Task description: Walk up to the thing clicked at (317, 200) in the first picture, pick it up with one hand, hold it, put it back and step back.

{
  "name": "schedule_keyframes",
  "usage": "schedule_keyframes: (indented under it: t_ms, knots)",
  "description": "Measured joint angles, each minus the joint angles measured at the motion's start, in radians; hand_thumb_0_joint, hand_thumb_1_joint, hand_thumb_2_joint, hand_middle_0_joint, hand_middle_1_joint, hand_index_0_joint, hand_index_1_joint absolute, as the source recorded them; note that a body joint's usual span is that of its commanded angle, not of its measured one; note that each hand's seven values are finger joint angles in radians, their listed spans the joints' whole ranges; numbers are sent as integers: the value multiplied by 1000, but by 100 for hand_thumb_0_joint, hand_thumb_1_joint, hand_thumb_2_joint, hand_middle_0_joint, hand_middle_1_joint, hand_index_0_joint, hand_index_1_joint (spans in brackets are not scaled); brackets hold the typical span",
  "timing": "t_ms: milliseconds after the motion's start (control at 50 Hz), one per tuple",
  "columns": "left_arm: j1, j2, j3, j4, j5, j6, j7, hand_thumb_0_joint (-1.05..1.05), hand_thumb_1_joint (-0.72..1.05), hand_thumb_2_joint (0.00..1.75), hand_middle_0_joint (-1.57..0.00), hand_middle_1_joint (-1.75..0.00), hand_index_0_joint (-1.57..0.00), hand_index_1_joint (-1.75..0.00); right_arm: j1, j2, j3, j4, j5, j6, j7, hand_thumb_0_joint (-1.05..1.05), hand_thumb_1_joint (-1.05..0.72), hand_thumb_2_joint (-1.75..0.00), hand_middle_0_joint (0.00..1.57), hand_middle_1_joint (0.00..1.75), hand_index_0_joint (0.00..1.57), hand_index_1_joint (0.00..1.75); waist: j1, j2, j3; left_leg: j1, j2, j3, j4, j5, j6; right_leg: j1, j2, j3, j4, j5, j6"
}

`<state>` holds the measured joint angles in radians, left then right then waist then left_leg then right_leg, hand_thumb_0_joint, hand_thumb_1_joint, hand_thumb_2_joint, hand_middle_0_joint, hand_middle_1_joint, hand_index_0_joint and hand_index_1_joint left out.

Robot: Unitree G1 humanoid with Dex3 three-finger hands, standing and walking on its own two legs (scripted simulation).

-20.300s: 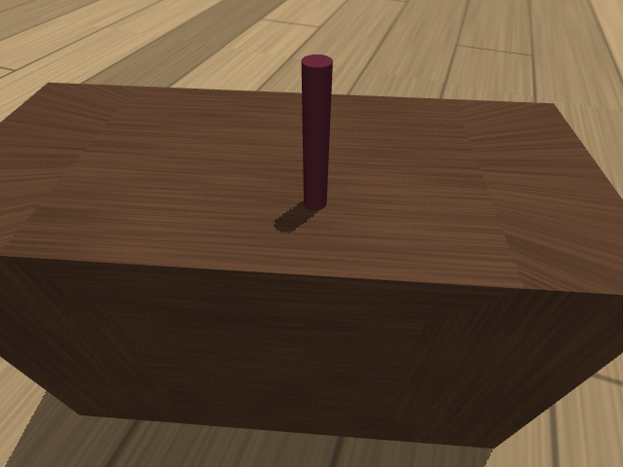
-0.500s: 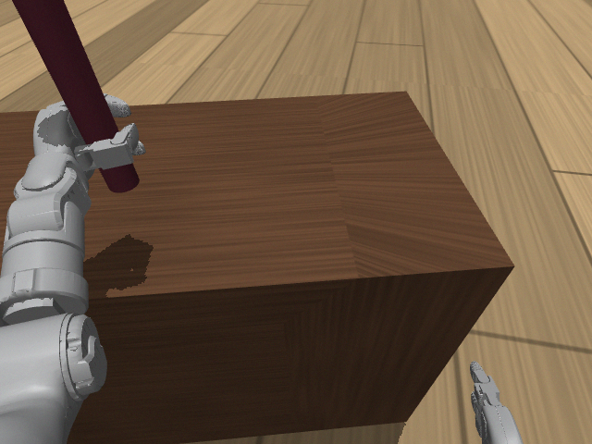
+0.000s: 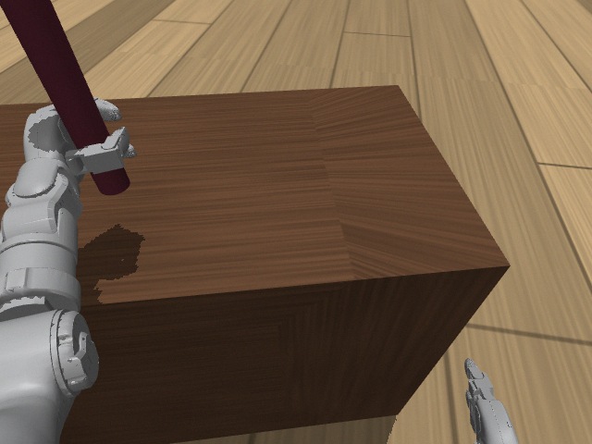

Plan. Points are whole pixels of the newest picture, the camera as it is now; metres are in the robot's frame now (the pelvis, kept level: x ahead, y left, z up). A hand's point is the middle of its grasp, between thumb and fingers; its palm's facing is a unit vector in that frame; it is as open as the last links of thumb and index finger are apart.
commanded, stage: lower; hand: left
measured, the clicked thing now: (75, 103) +0.48 +0.22 +0.26
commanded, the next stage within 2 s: loosen in 1.26 s
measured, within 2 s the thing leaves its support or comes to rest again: rests again in 1.14 s
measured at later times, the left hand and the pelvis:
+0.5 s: hand (125, 165) +0.49 +0.21 +0.15, palm faces +0.16 -0.99 +0.01, open 5.2 cm; pelvis +0.00 +0.00 -0.01, yaw +0 degrees
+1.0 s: hand (131, 180) +0.50 +0.21 +0.12, palm faces +0.15 -0.99 +0.00, open 5.2 cm; pelvis +0.00 +0.00 -0.02, yaw -1 degrees
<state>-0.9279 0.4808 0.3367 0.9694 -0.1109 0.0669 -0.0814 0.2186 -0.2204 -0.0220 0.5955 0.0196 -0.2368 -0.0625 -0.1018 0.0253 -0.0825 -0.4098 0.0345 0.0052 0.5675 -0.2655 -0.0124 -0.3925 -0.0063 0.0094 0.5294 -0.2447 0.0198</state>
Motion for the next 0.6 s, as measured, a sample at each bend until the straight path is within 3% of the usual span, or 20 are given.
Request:
schedule_keyframes:
  t_ms: [600]
  knots:
    - [19, 8, 20, 77, 7, -158, 3, 0, 12, 123, -102, -120, -105, -119, 9, 5, 12, -108, -15, 77, 16, -1, 54, -6, 6, 5, 5, 5, -32, -15, -6, -138, 10, 1, 118, -55, 4, -130, 10, 4, 95, -40, 4]
